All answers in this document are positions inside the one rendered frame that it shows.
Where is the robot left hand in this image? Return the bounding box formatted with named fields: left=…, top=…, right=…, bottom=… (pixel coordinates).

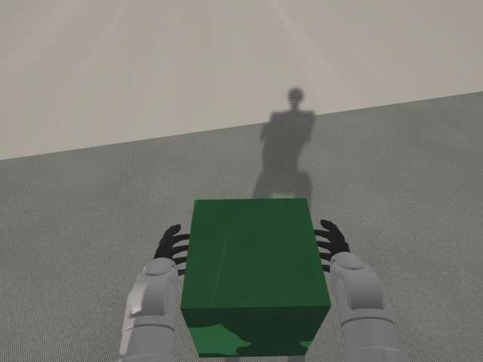
left=153, top=224, right=190, bottom=276

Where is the robot right hand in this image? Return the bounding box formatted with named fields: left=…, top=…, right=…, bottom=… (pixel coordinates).
left=314, top=219, right=351, bottom=273

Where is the robot right forearm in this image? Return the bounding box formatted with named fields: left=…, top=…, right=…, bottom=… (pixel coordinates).
left=330, top=252, right=410, bottom=362

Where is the carton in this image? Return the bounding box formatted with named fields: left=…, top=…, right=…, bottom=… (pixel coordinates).
left=180, top=198, right=331, bottom=357

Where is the robot left forearm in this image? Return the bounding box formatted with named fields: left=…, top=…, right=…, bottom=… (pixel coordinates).
left=115, top=257, right=179, bottom=362

